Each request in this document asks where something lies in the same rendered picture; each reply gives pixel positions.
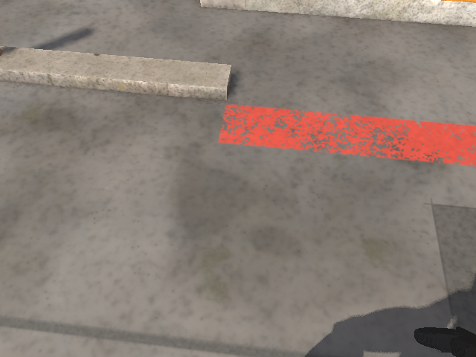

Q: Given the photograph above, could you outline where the robot right hand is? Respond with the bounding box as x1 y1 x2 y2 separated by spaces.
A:
414 327 476 357

